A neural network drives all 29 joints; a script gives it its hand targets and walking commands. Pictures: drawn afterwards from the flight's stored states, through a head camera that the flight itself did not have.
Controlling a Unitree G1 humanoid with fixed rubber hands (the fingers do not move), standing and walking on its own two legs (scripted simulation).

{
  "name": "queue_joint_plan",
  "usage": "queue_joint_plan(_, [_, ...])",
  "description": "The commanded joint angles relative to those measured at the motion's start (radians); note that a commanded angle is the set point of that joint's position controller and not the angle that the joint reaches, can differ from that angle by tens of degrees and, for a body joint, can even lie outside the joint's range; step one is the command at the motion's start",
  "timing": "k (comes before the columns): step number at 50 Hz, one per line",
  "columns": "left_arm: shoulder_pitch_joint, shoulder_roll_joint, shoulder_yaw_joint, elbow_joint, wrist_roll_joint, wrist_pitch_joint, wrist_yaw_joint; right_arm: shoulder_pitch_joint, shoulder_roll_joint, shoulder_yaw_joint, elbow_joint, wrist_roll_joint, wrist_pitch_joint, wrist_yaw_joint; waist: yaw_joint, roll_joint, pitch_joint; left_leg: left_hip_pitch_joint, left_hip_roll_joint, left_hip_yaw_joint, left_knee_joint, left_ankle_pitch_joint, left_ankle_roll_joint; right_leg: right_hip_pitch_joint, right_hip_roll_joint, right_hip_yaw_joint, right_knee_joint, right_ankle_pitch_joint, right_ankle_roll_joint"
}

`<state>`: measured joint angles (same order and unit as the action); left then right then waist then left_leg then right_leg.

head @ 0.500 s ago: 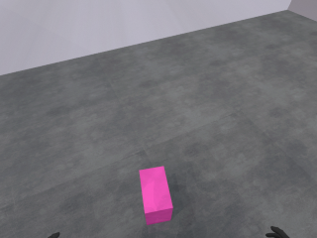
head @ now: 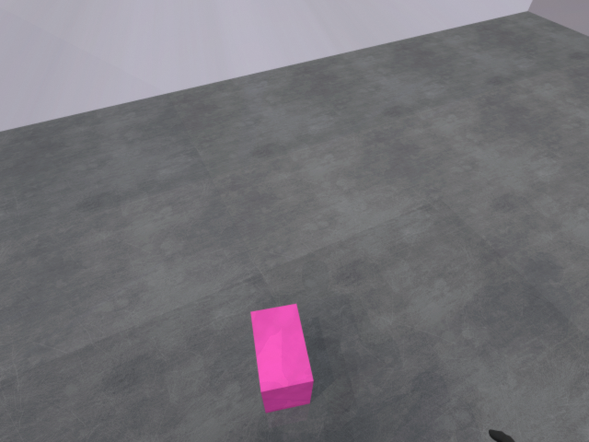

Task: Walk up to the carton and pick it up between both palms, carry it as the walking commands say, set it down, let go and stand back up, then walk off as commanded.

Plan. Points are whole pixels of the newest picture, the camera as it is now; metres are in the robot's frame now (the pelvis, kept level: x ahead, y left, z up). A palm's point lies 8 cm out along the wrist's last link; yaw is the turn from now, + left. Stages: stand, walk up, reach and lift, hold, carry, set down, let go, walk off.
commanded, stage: walk off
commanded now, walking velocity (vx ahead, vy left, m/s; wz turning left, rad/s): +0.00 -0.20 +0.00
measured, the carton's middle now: (280, 358) +0.46 +0.04 -0.66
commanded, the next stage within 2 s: none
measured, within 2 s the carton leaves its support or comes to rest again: neither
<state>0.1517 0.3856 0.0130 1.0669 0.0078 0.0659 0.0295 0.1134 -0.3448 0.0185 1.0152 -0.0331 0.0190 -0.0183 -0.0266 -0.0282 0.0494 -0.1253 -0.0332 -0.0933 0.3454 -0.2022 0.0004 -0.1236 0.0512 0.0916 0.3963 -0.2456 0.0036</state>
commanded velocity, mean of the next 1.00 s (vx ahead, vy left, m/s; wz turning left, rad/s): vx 0.00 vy -0.20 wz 0.00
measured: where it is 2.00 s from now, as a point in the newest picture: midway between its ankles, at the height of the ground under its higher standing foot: outside the picture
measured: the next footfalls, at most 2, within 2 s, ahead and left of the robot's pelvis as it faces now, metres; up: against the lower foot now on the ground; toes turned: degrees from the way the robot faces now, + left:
right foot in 0.24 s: +0.03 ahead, -0.22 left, +0.00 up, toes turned +1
left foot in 0.62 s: +0.01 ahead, -0.09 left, +0.00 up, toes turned +12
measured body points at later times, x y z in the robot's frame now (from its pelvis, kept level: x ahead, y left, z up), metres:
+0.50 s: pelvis -0.01 -0.15 -0.01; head +0.02 -0.15 +0.44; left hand +0.04 +0.13 -0.15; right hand +0.05 -0.46 -0.14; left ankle -0.04 -0.05 -0.69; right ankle -0.01 -0.22 -0.75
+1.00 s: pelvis -0.01 -0.27 +0.00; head +0.03 -0.25 +0.44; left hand +0.05 +0.01 -0.16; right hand +0.02 -0.57 -0.13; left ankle -0.02 -0.10 -0.75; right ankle -0.01 -0.45 -0.71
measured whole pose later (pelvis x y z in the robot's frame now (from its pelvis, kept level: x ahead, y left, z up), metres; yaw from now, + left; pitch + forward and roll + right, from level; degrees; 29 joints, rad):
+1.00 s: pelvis -0.01 -0.27 +0.00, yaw +5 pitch +0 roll -2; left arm 0.19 0.30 0.06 0.92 0.02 0.09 -0.03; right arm 0.28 -0.29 -0.05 1.00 -0.05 0.02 -0.05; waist -0.04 -0.02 0.07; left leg -0.21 0.18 0.07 0.44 -0.23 -0.09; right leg -0.34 -0.05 0.02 0.76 -0.36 0.12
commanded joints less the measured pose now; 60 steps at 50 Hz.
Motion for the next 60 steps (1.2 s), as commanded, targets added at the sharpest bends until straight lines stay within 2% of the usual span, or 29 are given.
queue_joint_plan(1, [0.028,0.110,0.034,-0.042,0.011,0.006,-0.006,0.049,-0.246,-0.067,-0.017,-0.003,0.001,-0.036,-0.040,0.223,-0.064,0.039,0.421,-0.319,-0.065,0.398,0.197,-0.174,-0.074,-0.034,0.338,-0.238,0.017])
queue_joint_plan(5, [0.020,0.072,0.035,-0.067,0.010,0.003,-0.020,0.071,-0.221,-0.071,-0.003,-0.010,0.011,-0.041,-0.039,0.191,-0.035,0.035,0.352,-0.246,-0.048,0.347,0.154,-0.224,-0.092,-0.052,0.275,-0.234,0.031])
queue_joint_plan(8, [0.120,0.033,0.032,-0.041,0.005,0.002,-0.027,0.045,-0.233,-0.083,0.000,-0.001,0.024,-0.046,0.022,0.189,-0.051,-0.060,0.242,-0.109,0.048,0.295,0.053,-0.025,-0.066,-0.120,-0.052,-0.007,0.028])
queue_joint_plan(9, [0.138,0.043,0.035,-0.037,0.008,0.003,-0.028,0.053,-0.218,-0.084,0.002,0.002,0.026,-0.042,0.036,0.138,-0.064,-0.126,0.190,-0.067,0.116,0.209,0.013,0.072,-0.053,-0.130,-0.133,0.111,0.020])
queue_joint_plan(10, [0.171,0.120,0.055,-0.039,0.013,0.003,-0.029,0.063,-0.171,-0.072,-0.012,-0.004,0.024,-0.045,0.057,-0.082,-0.078,-0.253,0.079,0.040,0.304,0.001,-0.030,0.153,-0.202,0.041,-0.198,0.171,-0.009])
queue_joint_plan(11, [0.144,0.179,0.062,-0.063,0.022,0.003,-0.026,0.041,-0.119,-0.058,-0.033,-0.007,0.027,-0.052,0.064,-0.267,-0.070,-0.394,-0.024,0.083,0.562,-0.395,-0.057,0.141,-0.344,0.209,-0.177,0.346,-0.090])
queue_joint_plan(13, [0.084,0.140,0.056,-0.099,0.019,-0.004,-0.024,0.128,-0.113,-0.064,-0.006,-0.006,0.035,-0.060,0.018,-0.158,-0.080,-0.372,0.040,0.020,0.807,-0.436,-0.025,0.012,-0.344,0.125,-0.139,0.307,-0.172])
queue_joint_plan(15, [-0.016,0.104,0.053,-0.120,0.002,0.006,-0.033,0.144,-0.138,-0.066,0.033,0.009,0.041,-0.052,-0.010,-0.113,-0.023,-0.328,0.075,0.027,0.818,-0.329,-0.009,-0.078,-0.252,0.002,-0.118,0.197,-0.142])
queue_joint_plan(17, [-0.001,0.086,0.051,-0.131,0.012,0.011,-0.022,0.128,-0.127,-0.068,0.021,0.009,0.042,-0.042,-0.007,-0.134,-0.007,-0.344,0.075,0.096,0.786,-0.294,-0.007,-0.041,-0.221,-0.044,-0.073,0.302,-0.131])
queue_joint_plan(22, [0.102,0.020,0.031,-0.111,0.029,0.002,-0.011,0.062,-0.059,-0.051,-0.029,0.011,0.029,-0.048,0.045,-0.142,0.008,-0.341,0.090,0.163,0.573,-0.321,-0.004,0.007,-0.244,0.040,-0.063,0.360,-0.211])
queue_joint_plan(26, [0.068,0.015,0.030,-0.123,0.023,0.004,-0.007,0.167,-0.031,-0.043,0.001,0.013,0.024,-0.064,0.004,-0.090,-0.041,-0.202,0.085,0.198,0.367,-0.242,0.017,0.008,-0.257,0.055,-0.025,0.441,-0.215])
queue_joint_plan(28, [0.050,0.020,0.031,-0.132,0.013,0.006,-0.012,0.240,-0.019,-0.045,0.028,0.009,0.017,-0.071,-0.040,0.036,-0.068,-0.050,0.100,0.201,0.146,-0.041,0.022,-0.045,-0.207,0.003,0.052,0.398,-0.165])
queue_joint_plan(29, [0.041,0.030,0.037,-0.151,0.008,0.008,-0.015,0.311,-0.065,-0.060,0.037,0.000,0.010,-0.073,-0.079,0.161,-0.081,0.076,0.200,0.090,-0.001,0.072,0.049,-0.159,-0.158,-0.046,0.168,0.292,-0.114])
queue_joint_plan(30, [0.042,-0.016,0.033,-0.190,0.006,0.001,-0.018,0.317,-0.185,-0.087,0.032,-0.010,0.012,-0.078,-0.076,0.458,-0.052,0.174,0.528,-0.313,-0.108,0.371,0.167,-0.433,0.018,-0.136,0.458,-0.226,-0.022])
queue_joint_plan(31, [0.050,-0.001,0.050,-0.164,0.032,0.013,-0.014,0.294,-0.183,-0.085,0.026,-0.011,0.018,-0.083,-0.042,0.282,-0.024,0.059,0.595,-0.319,-0.078,0.495,0.243,-0.420,-0.002,0.002,0.745,-0.342,-0.018])
queue_joint_plan(32, [0.106,0.005,0.056,-0.142,0.035,0.015,-0.018,0.238,-0.121,-0.072,0.007,0.006,0.015,-0.081,0.024,0.156,-0.042,0.018,0.546,-0.204,-0.062,0.490,0.237,-0.378,-0.023,0.045,0.822,-0.276,-0.022])
queue_joint_plan(33, [0.078,-0.003,0.049,-0.154,0.032,0.021,-0.031,0.177,-0.126,-0.078,-0.017,0.007,0.010,-0.076,0.018,0.149,-0.002,-0.044,0.523,-0.142,-0.103,0.398,0.257,-0.384,-0.021,0.044,0.842,-0.223,-0.003])
queue_joint_plan(35, [0.051,0.039,0.072,-0.149,0.037,0.020,-0.030,0.108,-0.053,-0.061,-0.042,-0.002,-0.002,-0.063,0.014,0.107,0.057,-0.117,0.407,-0.054,-0.102,0.255,0.190,-0.377,-0.028,0.043,0.835,-0.131,0.035])
queue_joint_plan(40, [0.099,-0.055,0.057,-0.146,0.011,0.024,-0.047,0.190,-0.106,-0.087,-0.035,-0.001,-0.013,-0.058,0.012,0.175,-0.026,0.028,0.319,0.102,-0.042,0.288,0.122,-0.395,-0.007,-0.029,0.757,-0.057,0.098])
queue_joint_plan(47, [0.001,-0.060,0.042,-0.215,0.007,0.012,-0.067,0.198,-0.158,-0.127,-0.041,-0.017,0.004,-0.035,-0.054,0.398,-0.015,-0.045,0.303,0.111,-0.028,0.095,0.087,-0.211,-0.074,-0.157,0.230,-0.167,0.120])
queue_joint_plan(49, [0.089,-0.043,0.053,-0.175,0.017,0.007,-0.056,0.180,-0.164,-0.135,-0.052,-0.017,0.015,-0.035,-0.018,0.321,-0.009,-0.090,0.330,0.100,0.057,0.171,0.073,-0.078,-0.068,-0.216,0.024,-0.076,0.089])
queue_joint_plan(50, [0.164,-0.011,0.064,-0.147,0.019,0.001,-0.044,0.184,-0.134,-0.127,-0.059,-0.013,0.017,-0.033,0.013,0.216,-0.022,-0.156,0.308,0.106,0.155,0.157,0.055,0.034,-0.060,-0.210,-0.064,0.021,0.077])
queue_joint_plan(51, [0.243,0.055,0.083,-0.123,0.030,-0.010,-0.036,0.243,-0.085,-0.112,-0.056,-0.019,0.014,-0.031,0.044,-0.010,-0.067,-0.237,0.228,0.170,0.355,-0.033,0.024,0.146,-0.163,-0.087,-0.149,0.120,0.063])
queue_joint_plan(52, [0.257,0.182,0.105,-0.134,0.042,-0.021,-0.034,0.223,0.023,-0.084,-0.087,-0.026,0.025,-0.033,0.063,-0.437,-0.074,-0.426,0.058,0.192,0.642,-0.505,-0.023,0.149,-0.381,0.181,-0.132,0.445,0.002])
queue_joint_plan(53, [0.199,0.112,0.077,-0.170,0.053,-0.028,-0.027,0.194,0.027,-0.086,-0.097,-0.003,0.045,-0.045,0.065,-0.311,-0.061,-0.433,0.060,0.086,0.821,-0.484,-0.011,0.032,-0.373,0.135,-0.112,0.432,-0.088])
queue_joint_plan(54, [0.153,0.097,0.082,-0.181,0.037,-0.025,-0.025,0.182,0.005,-0.094,-0.089,-0.001,0.053,-0.047,0.059,-0.214,-0.046,-0.403,0.074,0.041,0.859,-0.411,0.002,-0.068,-0.348,0.061,-0.114,0.339,-0.118])
queue_joint_plan(56, [0.012,0.016,0.057,-0.207,0.001,-0.020,-0.034,0.165,-0.050,-0.106,-0.062,0.011,0.065,-0.042,0.023,-0.199,0.003,-0.393,0.091,0.039,0.837,-0.272,0.020,-0.096,-0.231,-0.064,-0.097,0.245,-0.073])
queue_joint_plan(58, [0.023,-0.025,0.044,-0.224,0.014,-0.017,-0.027,0.207,-0.066,-0.118,-0.054,0.009,0.059,-0.037,0.003,-0.182,-0.037,-0.408,0.080,0.101,0.905,-0.226,0.006,-0.024,-0.231,-0.095,-0.064,0.426,-0.072])
queue_joint_plan(60, [0.066,-0.050,0.037,-0.221,0.014,-0.024,-0.018,0.195,-0.072,-0.119,-0.061,-0.002,0.057,-0.042,0.025,-0.156,-0.039,-0.400,0.074,0.128,0.889,-0.198,-0.006,-0.032,-0.234,-0.058,-0.082,0.434,-0.098])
